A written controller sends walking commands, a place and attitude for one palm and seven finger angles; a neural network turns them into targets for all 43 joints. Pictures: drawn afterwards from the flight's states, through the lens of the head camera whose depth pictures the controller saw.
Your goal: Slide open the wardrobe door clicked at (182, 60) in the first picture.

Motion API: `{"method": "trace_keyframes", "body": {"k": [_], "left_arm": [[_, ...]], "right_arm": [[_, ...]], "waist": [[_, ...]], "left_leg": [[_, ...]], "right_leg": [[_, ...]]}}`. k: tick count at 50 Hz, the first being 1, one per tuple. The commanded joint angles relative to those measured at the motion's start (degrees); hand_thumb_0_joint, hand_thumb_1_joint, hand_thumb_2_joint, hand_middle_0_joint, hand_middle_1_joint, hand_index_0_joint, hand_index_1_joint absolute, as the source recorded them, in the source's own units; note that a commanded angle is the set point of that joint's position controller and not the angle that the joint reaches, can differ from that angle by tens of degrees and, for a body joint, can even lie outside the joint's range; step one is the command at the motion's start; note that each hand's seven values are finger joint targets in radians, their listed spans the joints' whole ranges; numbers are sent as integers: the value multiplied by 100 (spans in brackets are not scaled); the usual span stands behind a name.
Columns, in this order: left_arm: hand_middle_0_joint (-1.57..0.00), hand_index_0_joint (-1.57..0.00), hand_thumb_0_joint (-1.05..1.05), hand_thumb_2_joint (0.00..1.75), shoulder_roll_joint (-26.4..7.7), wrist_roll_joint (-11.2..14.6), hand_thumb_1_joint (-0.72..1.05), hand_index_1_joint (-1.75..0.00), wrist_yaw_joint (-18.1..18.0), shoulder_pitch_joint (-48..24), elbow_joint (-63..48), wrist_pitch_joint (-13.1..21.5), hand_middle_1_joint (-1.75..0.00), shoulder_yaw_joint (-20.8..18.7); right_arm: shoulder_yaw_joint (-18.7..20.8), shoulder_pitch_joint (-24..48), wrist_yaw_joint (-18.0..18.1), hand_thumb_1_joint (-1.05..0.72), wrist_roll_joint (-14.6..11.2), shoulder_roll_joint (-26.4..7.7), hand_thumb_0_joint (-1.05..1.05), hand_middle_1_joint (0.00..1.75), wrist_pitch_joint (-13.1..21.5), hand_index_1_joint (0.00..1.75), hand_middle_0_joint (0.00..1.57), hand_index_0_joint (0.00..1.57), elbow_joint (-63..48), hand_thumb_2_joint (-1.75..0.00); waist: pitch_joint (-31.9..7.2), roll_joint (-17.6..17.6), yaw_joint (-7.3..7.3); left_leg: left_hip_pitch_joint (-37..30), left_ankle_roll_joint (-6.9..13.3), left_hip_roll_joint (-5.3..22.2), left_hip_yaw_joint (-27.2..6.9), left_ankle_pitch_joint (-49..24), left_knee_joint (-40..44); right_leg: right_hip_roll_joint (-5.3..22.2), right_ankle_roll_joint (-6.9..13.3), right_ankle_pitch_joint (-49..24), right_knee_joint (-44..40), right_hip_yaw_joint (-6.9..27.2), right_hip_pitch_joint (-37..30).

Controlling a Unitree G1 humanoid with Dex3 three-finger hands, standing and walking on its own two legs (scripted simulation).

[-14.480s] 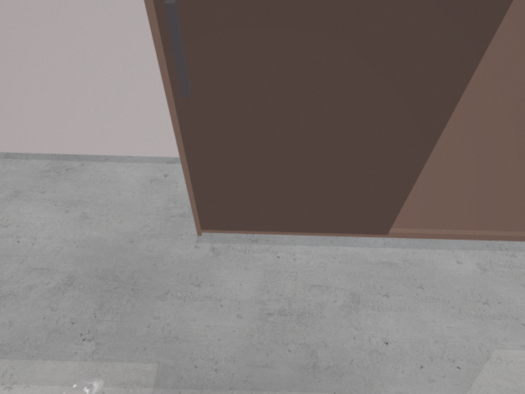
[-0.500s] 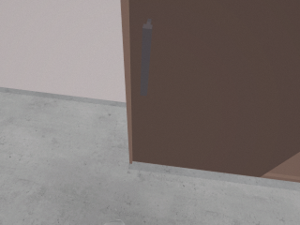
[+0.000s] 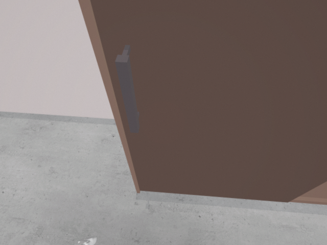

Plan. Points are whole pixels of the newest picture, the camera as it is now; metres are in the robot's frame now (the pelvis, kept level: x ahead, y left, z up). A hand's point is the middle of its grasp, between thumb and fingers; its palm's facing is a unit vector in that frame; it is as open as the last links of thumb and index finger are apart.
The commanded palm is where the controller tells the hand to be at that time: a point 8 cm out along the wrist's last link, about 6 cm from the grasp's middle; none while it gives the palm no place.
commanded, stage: come to a stop and stand still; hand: left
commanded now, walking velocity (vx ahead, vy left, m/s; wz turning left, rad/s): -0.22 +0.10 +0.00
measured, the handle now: (131, 94) +0.44 +0.10 +0.12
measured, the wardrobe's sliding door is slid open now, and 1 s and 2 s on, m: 0.00 0.00 0.00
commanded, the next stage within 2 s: look again from close up in 1.64 s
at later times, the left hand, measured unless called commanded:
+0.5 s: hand out of the picture +0.01 +0.21 -0.17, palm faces -0.01 -0.98 -0.22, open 7.3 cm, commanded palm none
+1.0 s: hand out of the picture -0.06 +0.15 -0.17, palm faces -0.01 -0.99 -0.15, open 7.3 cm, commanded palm none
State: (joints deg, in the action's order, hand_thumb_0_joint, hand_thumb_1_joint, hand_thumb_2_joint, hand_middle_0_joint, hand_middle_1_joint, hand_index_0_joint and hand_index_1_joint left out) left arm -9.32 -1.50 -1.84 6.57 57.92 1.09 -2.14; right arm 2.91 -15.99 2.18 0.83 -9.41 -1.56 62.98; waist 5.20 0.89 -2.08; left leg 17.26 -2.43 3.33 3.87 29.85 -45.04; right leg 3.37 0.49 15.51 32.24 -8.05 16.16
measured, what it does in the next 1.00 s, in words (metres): steps on the spot: left foot, then right foot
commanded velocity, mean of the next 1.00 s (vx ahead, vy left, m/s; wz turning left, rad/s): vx -0.01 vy -0.02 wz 0.00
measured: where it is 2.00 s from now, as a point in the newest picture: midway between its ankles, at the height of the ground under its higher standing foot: outside the picture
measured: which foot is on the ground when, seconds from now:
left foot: up 0.00-0.10, down 0.12-1.00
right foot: down 0.00-0.14, up 0.16-0.48, down 0.50-1.00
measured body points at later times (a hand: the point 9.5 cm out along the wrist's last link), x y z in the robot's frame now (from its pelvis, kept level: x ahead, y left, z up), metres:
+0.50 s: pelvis -0.03 +0.02 +0.01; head +0.00 +0.02 +0.45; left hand +0.01 +0.26 -0.15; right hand +0.02 -0.22 -0.14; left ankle +0.02 +0.10 -0.73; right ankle -0.07 -0.12 -0.73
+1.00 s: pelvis -0.05 +0.00 +0.01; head -0.04 +0.01 +0.46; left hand -0.06 +0.21 -0.16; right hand -0.09 -0.20 -0.15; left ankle +0.02 +0.10 -0.73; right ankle -0.07 -0.12 -0.73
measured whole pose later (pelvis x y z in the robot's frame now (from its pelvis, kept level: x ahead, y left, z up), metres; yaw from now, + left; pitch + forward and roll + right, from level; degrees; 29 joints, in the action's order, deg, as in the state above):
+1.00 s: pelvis -0.05 +0.00 +0.01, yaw +0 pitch -2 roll -2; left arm -6.0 -0.9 -3.1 18.7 63.4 1.9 1.1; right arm 0.2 -19.9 1.0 1.1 -6.6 0.6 64.1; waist 3.1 0.9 -1.9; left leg 17.6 1.8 3.0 5.9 9.8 -29.1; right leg 0.3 -0.4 16.0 26.2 -3.6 8.2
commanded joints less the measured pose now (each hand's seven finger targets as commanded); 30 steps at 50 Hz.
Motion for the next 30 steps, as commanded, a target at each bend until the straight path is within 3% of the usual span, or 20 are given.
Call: {"method": "trace_keyframes", "body": {"k": [1,4,5,6,7,8,10,12,15,16,19,21,22,23,24,25,26,27,28,30], "left_arm": [[-20,-20,0,90,-1122,-25,90,-30,-119,513,-137,-152,-30,-351],[-20,-20,0,90,-1054,9,90,-30,-87,149,-314,-221,-30,-348],[-20,-20,0,90,-916,38,90,-30,-64,160,-362,-251,-30,-338],[-20,-20,0,90,-623,54,90,-30,-40,327,-448,-306,-30,-289],[-20,-20,0,90,-403,70,90,-30,-63,302,-512,-351,-30,-227],[-20,-20,0,90,-496,27,90,-30,-98,257,-470,-419,-30,-246],[-20,-20,0,90,-454,17,90,-30,-47,497,-335,-358,-30,-252],[-20,-20,0,90,-369,23,90,-30,-7,595,-266,-299,-30,-175],[-20,-20,0,90,-370,35,90,-30,7,576,-251,-328,-30,-138],[-20,-20,0,90,-347,21,90,-30,18,543,-260,-320,-30,-114],[-20,-20,0,90,-310,30,90,-30,26,677,-190,-314,-30,-40],[-20,-20,0,90,-313,13,90,-30,18,949,-32,-267,-30,-24],[-20,-20,0,90,-335,18,90,-30,8,1217,89,-223,-30,-18],[-20,-20,0,90,-489,6,90,-30,-19,1291,157,-177,-30,-23],[-20,-20,0,90,-654,7,90,-30,-41,1180,162,-136,-30,-20],[-20,-20,0,90,-788,26,90,-30,-39,1013,124,-115,-30,2],[-20,-20,0,90,-794,22,90,-30,-30,901,144,-81,-30,23],[-20,-20,0,90,-752,34,90,-30,-24,889,191,-39,-30,36],[-20,-20,0,90,-673,45,90,-30,-20,884,218,-34,-30,65],[-20,-20,0,90,-585,60,90,-30,-18,1010,301,-45,-30,92]], "right_arm": [[96,-288,-4,-90,-17,-267,0,30,-10,30,20,20,-364,-90],[132,-568,-54,-90,-5,-277,0,30,-18,30,20,20,-387,-90],[153,-673,-62,-90,19,-380,0,30,24,30,20,20,-372,-90],[212,-601,-61,-90,66,-716,0,30,84,30,20,20,-490,-90],[225,-392,-56,-90,82,-1029,0,30,93,30,20,20,-654,-90],[196,-185,20,-90,94,-966,0,30,119,30,20,20,-697,-90],[108,184,63,-90,97,-798,0,30,165,30,20,20,-789,-90],[103,172,72,-90,65,-758,0,30,211,30,20,20,-770,-90],[120,-3,64,-90,37,-784,0,30,199,30,20,20,-656,-90],[121,29,65,-90,46,-764,0,30,195,30,20,20,-628,-90],[137,48,9,-90,49,-896,0,30,157,30,20,20,-529,-90],[132,113,-19,-90,30,-853,0,30,159,30,20,20,-462,-90],[121,184,-33,-90,-4,-830,0,30,156,30,20,20,-449,-90],[105,137,-59,-90,-43,-668,0,30,158,30,20,20,-430,-90],[59,141,-86,-90,-69,-478,0,30,146,30,20,20,-438,-90],[-6,148,-125,-90,-63,-330,0,30,130,30,20,20,-435,-90],[-36,128,-143,-90,-36,-272,0,30,129,30,20,20,-389,-90],[-42,121,-133,-90,-11,-289,0,30,120,30,20,20,-300,-90],[-32,41,-127,-90,-14,-365,0,30,132,30,20,20,-223,-90],[-53,-52,-122,-90,-20,-411,0,30,153,30,20,20,-70,-90]], "waist": [[-728,-821,291],[-743,-997,40],[-832,-630,-14],[-937,667,41],[-717,1732,19],[-652,1489,-2],[-617,746,213],[-889,459,178],[-970,531,44],[-792,617,43],[-864,768,23],[-789,665,131],[-872,510,237],[-735,90,200],[-467,-431,123],[-316,-613,45],[-324,-487,-8],[-359,-878,4],[-314,-891,-8],[-204,-589,25]], "left_leg": [[606,-52,-71,-112,-208,-28],[-257,-37,-43,44,-1452,1181],[-793,41,108,-9,-2487,1785],[-1079,435,1073,-1063,-3953,2218],[-499,1032,1826,-1769,-4894,2841],[-115,1195,1815,-1804,-4568,2915],[-587,1340,1527,-1384,-4740,2563],[-1223,1344,1395,-1047,-5234,2361],[-1430,1298,1377,-1050,-4517,2581],[-1377,1310,1400,-1041,-4409,2607],[-1250,1205,1344,-1106,-3450,2824],[-1015,1040,1174,-1002,-3055,2749],[-891,846,989,-828,-2821,2554],[-555,571,713,-617,-2270,2401],[-259,316,378,-368,-1674,2211],[-460,214,186,-199,-1440,2189],[-742,207,122,-179,-1719,2212],[-917,221,168,-184,-1872,2172],[-969,235,235,-191,-1932,2228],[-1002,247,319,-240,-1901,2397]], "right_leg": [[1749,1053,-5312,-494,1187,-1312],[1437,655,-3679,-297,939,-540],[1136,384,-2774,-7,775,-144],[441,-48,-829,609,294,414],[-127,-256,1692,1726,280,517],[-187,-214,1930,2636,898,422],[-172,-206,1394,3051,1071,881],[-135,-294,1203,2653,976,979],[-130,-326,1155,2075,870,783],[-79,-315,1237,1699,817,731],[-90,-246,1154,746,623,196],[-106,-194,619,-205,530,-276],[-98,-193,-33,-929,467,-662],[106,-117,-363,-1374,749,-915],[616,108,-312,-1579,1376,-709],[960,261,-3,-1735,1561,-163],[901,272,-107,-1692,1584,117],[698,204,-110,-1662,1483,178],[629,147,21,-1671,1373,207],[488,62,348,-1680,1261,240]]}}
